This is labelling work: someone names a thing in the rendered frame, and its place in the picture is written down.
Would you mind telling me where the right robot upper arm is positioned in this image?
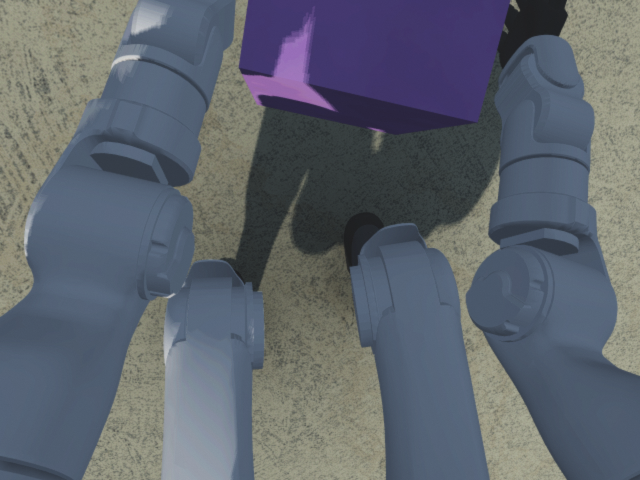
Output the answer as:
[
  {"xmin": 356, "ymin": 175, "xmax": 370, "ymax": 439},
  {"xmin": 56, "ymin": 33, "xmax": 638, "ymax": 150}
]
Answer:
[{"xmin": 466, "ymin": 245, "xmax": 640, "ymax": 480}]

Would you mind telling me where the robot left forearm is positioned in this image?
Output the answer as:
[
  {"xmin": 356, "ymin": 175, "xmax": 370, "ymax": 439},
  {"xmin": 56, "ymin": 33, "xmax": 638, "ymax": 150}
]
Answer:
[{"xmin": 24, "ymin": 0, "xmax": 236, "ymax": 269}]

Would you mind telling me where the carton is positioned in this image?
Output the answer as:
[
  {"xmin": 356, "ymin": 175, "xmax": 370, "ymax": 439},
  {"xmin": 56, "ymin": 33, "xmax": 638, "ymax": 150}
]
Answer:
[{"xmin": 239, "ymin": 0, "xmax": 510, "ymax": 135}]

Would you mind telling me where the robot right forearm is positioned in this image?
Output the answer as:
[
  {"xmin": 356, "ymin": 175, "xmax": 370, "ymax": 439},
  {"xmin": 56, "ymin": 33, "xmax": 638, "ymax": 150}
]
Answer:
[{"xmin": 488, "ymin": 35, "xmax": 611, "ymax": 283}]

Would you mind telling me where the robot right hand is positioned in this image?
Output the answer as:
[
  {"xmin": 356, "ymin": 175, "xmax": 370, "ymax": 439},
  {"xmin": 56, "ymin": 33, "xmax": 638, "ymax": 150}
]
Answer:
[{"xmin": 497, "ymin": 0, "xmax": 568, "ymax": 69}]

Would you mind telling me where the robot right foot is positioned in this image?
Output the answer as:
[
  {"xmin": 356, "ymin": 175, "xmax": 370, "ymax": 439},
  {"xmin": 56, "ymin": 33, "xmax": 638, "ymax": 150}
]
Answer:
[{"xmin": 344, "ymin": 212, "xmax": 384, "ymax": 274}]

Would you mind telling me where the left robot shin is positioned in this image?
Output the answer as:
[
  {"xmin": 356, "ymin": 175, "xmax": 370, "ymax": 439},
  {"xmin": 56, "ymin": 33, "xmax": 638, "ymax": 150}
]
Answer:
[{"xmin": 164, "ymin": 259, "xmax": 245, "ymax": 365}]

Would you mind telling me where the left robot upper arm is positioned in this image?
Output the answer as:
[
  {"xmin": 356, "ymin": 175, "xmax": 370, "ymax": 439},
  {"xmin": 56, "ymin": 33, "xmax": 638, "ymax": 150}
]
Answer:
[{"xmin": 0, "ymin": 165, "xmax": 195, "ymax": 480}]

